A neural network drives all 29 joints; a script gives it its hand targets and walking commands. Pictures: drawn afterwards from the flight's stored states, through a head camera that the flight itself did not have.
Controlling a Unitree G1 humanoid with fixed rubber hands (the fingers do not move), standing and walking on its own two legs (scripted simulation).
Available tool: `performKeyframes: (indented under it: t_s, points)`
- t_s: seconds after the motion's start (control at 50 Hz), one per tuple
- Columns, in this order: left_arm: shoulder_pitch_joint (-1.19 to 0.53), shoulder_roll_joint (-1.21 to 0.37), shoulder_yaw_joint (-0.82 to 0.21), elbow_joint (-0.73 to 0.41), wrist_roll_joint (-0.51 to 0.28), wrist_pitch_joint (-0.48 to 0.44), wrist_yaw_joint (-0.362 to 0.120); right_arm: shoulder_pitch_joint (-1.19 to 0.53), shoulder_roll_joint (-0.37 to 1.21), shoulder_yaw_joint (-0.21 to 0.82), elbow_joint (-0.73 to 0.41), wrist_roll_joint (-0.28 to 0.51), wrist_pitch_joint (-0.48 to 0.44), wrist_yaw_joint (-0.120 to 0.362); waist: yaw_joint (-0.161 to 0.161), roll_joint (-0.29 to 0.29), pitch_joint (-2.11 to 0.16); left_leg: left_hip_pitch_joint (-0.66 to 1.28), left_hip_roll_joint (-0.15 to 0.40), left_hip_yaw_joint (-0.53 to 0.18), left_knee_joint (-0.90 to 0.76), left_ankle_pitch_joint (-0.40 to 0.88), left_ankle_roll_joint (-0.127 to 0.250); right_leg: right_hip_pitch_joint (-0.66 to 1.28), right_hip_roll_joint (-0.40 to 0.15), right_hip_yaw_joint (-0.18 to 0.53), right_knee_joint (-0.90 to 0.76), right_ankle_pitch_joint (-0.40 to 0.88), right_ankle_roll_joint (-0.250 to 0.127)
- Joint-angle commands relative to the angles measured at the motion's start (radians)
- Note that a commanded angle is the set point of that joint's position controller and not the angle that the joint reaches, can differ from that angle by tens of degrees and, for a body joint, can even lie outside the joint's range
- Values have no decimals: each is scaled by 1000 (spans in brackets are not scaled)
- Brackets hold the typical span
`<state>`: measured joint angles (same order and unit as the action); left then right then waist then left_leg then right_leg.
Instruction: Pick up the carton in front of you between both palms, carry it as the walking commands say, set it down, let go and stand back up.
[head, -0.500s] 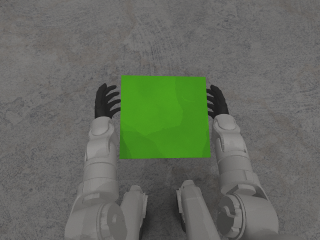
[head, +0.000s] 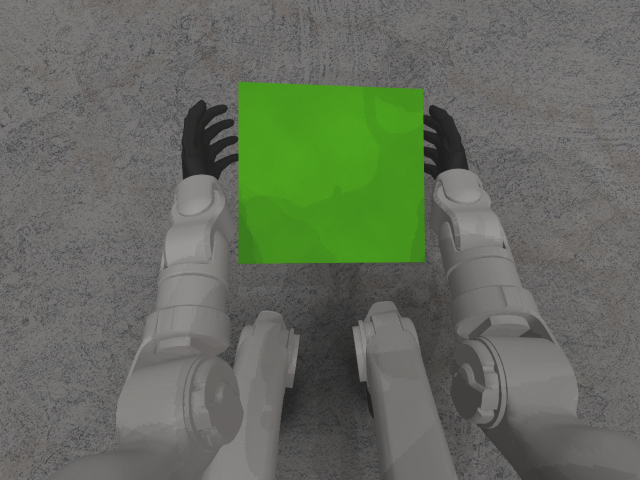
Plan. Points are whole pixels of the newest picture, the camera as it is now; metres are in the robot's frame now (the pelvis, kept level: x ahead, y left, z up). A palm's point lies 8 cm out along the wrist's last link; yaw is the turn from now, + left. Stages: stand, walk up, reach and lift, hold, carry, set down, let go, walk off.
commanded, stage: set down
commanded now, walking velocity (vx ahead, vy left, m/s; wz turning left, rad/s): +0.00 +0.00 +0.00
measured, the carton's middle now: (321, 190) +0.47 -0.02 -0.19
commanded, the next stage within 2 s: none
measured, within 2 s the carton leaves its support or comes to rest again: rests again in 0.98 s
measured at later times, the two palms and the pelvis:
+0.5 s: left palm (239, 190) +0.49 +0.12 -0.24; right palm (422, 182) +0.49 -0.18 -0.26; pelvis -0.02 +0.01 -0.11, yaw +2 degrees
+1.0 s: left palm (239, 199) +0.48 +0.12 -0.27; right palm (416, 186) +0.49 -0.18 -0.29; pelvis -0.02 +0.01 -0.13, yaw +2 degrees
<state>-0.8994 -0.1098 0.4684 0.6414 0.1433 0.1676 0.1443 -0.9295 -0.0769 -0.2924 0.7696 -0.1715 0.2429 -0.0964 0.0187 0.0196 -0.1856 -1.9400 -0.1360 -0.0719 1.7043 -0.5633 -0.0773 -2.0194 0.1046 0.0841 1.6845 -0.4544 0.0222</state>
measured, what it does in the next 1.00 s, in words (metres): lowers itself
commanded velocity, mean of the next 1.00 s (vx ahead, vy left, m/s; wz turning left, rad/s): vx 0.00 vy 0.00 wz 0.00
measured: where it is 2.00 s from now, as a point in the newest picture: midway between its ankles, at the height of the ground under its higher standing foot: (324, 398)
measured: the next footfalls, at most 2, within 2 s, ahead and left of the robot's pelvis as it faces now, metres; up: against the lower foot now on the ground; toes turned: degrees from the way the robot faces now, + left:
none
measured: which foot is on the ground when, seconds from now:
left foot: down 0.00-1.00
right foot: down 0.00-1.00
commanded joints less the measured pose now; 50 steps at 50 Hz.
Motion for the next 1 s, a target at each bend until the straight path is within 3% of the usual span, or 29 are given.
performKeyframes:
  t_s: [0.0,0.02,0.06,0.14,0.16,0.22,0.26,0.34,0.38,0.4,0.42,0.44,0.46,0.48,0.5,0.54,0.56,0.58,0.6,0.64,0.66,0.74,0.78,0.8,0.82,0.88,0.9,0.96,0.98]
  points:
    - [-557,-825,-515,94,-95,14,-218,-686,844,476,-106,140,-82,203,-5,-103,-997,252,-72,141,-67,222,13,764,45,-99,-72,255,24]
    - [-589,-812,-512,100,-90,7,-219,-712,857,481,-85,141,-78,209,-2,-130,-959,235,-70,136,-65,217,15,729,48,-104,-60,265,26]
    - [-611,-796,-479,134,-77,14,-215,-710,831,430,-43,129,-80,206,-8,-90,-911,185,-72,156,-35,172,13,697,44,-93,-47,212,19]
    - [-665,-780,-452,155,-84,6,-212,-776,773,406,-30,127,-95,205,-30,-97,-923,157,-72,150,22,183,17,664,40,-102,9,224,20]
    - [-653,-762,-426,176,-68,12,-211,-771,758,382,3,116,-93,208,-20,-93,-884,153,-73,151,19,173,20,616,39,-112,23,209,19]
    - [-673,-735,-405,210,-72,2,-208,-771,722,378,44,108,-100,211,-49,-101,-865,138,-72,156,61,168,17,556,36,-119,54,199,20]
    - [-679,-710,-403,206,-67,-6,-197,-796,699,360,53,122,-111,219,-21,-74,-860,153,-74,158,72,196,14,500,32,-130,92,207,16]
    - [-802,-702,-463,164,-138,-23,-177,-877,645,394,38,161,-132,212,-73,-58,-914,195,-75,153,144,219,6,473,21,-138,153,222,12]
    - [-792,-694,-472,176,-143,-19,-169,-927,621,415,8,195,-141,214,-50,-29,-922,219,-76,156,160,235,2,454,19,-142,181,224,11]
    - [-817,-683,-482,179,-156,-25,-165,-934,625,425,25,203,-140,216,-70,-58,-915,210,-70,145,177,232,9,438,16,-148,196,225,11]
    - [-829,-705,-492,162,-161,-27,-162,-958,625,444,14,226,-144,215,-48,-29,-945,235,-73,153,189,256,5,456,12,-143,213,243,9]
    - [-852,-693,-501,185,-179,-23,-158,-969,601,448,26,228,-143,214,-84,-43,-956,224,-68,151,208,233,6,468,5,-148,227,236,10]
    - [-905,-680,-526,127,-198,-31,-157,-985,628,465,18,249,-142,213,-67,-59,-969,228,-68,153,223,239,8,485,3,-145,241,246,9]
    - [-897,-693,-545,130,-213,-26,-150,-983,612,463,12,264,-146,211,-72,-21,-1009,256,-71,166,231,254,1,504,1,-148,255,260,8]
    - [-884,-696,-529,151,-204,-29,-149,-1036,621,488,-21,278,-148,212,-72,-46,-983,265,-65,151,237,247,13,457,5,-155,256,233,11]
    - [-926,-718,-570,114,-224,-32,-150,-1023,644,489,-29,298,-150,218,-82,-1,-985,248,-67,159,262,279,14,465,6,-140,272,288,1]
    - [-927,-732,-581,104,-230,-32,-151,-1037,657,501,-42,318,-149,220,-66,-8,-1016,261,-70,163,270,311,17,505,5,-136,279,331,1]
    - [-925,-740,-578,113,-230,-32,-152,-1027,651,500,-36,322,-150,222,-82,2,-984,219,-66,158,272,301,14,492,11,-136,289,334,-2]
    - [-904,-754,-585,133,-224,-28,-155,-1018,653,488,-18,321,-150,224,-79,27,-965,216,-67,162,273,292,11,498,12,-134,291,331,-6]
    - [-874,-761,-563,162,-209,-31,-168,-992,678,483,20,314,-147,228,-60,0,-884,134,-69,165,280,269,14,478,15,-126,290,326,-4]
    - [-880,-735,-552,166,-191,-35,-174,-940,685,467,76,303,-142,234,-53,16,-831,114,-62,172,292,267,12,442,16,-113,293,318,-8]
    - [-849,-720,-494,249,-156,-22,-197,-888,656,379,180,236,-136,257,-83,32,-677,49,-65,162,275,201,15,320,15,-122,285,237,-19]
    - [-826,-716,-460,250,-139,-21,-200,-901,628,339,169,218,-142,263,-78,49,-656,61,-69,156,275,213,20,266,15,-131,290,213,-21]
    - [-829,-688,-440,251,-133,-24,-199,-894,626,341,182,214,-136,269,-63,18,-668,83,-69,149,272,220,23,270,8,-136,303,221,-18]
    - [-855,-715,-463,223,-148,-31,-199,-911,634,339,165,221,-146,276,-92,26,-677,84,-73,140,268,226,24,258,11,-146,307,224,-22]
    - [-887,-687,-434,239,-138,-36,-195,-979,602,346,144,231,-157,273,-67,39,-652,70,-69,145,285,232,30,227,4,-128,309,210,-24]
    - [-891,-682,-445,234,-154,-32,-194,-979,570,326,142,222,-158,272,-92,43,-661,76,-73,140,282,224,28,235,2,-135,307,195,-27]
    - [-923,-649,-443,234,-155,-44,-191,-1016,548,345,136,238,-169,268,-78,41,-638,72,-68,138,297,218,31,214,-2,-124,328,189,-32]
    - [-906,-633,-429,267,-150,-42,-192,-994,533,333,162,210,-165,265,-110,15,-589,47,-66,129,296,202,30,210,-1,-128,318,179,-30]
